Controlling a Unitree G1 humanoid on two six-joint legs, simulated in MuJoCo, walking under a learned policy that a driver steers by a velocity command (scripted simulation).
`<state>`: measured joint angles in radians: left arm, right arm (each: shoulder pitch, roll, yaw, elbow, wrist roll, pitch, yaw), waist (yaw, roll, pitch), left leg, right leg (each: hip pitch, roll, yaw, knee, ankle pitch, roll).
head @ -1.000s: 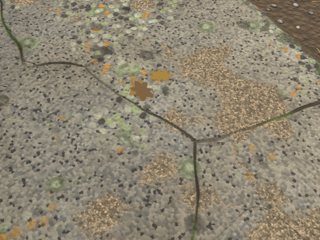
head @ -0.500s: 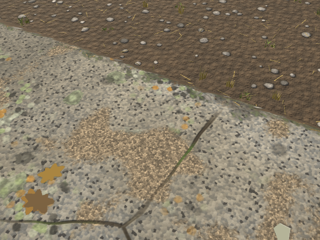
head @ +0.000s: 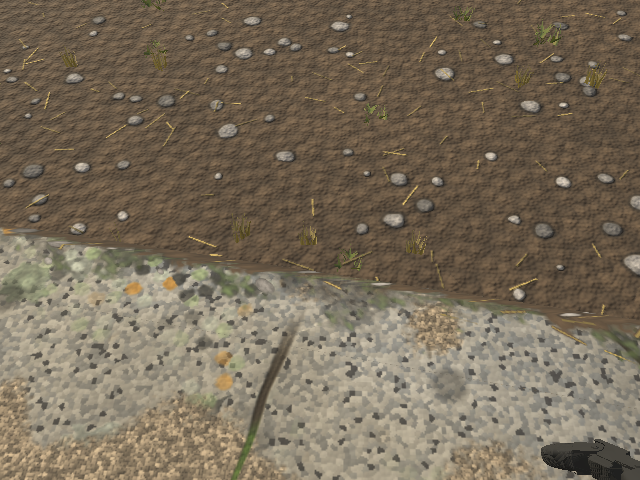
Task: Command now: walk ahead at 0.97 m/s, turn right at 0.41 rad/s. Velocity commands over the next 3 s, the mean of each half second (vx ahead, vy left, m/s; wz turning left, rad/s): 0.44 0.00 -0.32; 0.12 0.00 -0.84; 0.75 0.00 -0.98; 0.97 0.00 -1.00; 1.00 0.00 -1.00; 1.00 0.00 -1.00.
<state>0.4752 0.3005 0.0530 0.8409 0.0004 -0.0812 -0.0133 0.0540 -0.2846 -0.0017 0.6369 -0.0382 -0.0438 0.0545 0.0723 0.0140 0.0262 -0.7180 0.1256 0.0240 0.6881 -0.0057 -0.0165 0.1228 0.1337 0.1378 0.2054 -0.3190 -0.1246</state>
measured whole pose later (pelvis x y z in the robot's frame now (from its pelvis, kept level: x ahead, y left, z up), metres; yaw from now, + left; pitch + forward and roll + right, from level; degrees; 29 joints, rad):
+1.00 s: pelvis +0.49 +0.04 +0.01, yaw -34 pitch +2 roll +0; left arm 0.18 0.33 0.10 0.59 -0.03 0.05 0.03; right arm 0.14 -0.30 -0.06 0.72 -0.02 -0.02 -0.01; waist 0.01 0.00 0.01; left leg -0.33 -0.04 -0.09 0.51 -0.22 0.01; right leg -0.52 0.17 0.22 0.83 -0.37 -0.03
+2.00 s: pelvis +0.71 -0.63 -0.01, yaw -92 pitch +1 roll +1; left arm 0.33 0.37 0.06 0.82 0.02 -0.05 -0.01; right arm 0.14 -0.31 -0.04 0.65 -0.05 -0.05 -0.01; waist 0.05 -0.04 0.06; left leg -0.45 0.04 0.07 0.66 -0.26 0.00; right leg -0.21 0.11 0.12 1.26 -0.34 -0.14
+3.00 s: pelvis +0.40 -1.51 +0.01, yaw -150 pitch +0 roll +3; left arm 0.10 0.38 0.06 0.68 0.04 0.00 -0.07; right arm 0.40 -0.32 -0.07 0.81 -0.03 -0.08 0.00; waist -0.04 -0.06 0.02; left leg -0.09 0.01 0.19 0.41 -0.31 -0.02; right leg -0.68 -0.02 0.00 1.27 -0.18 -0.11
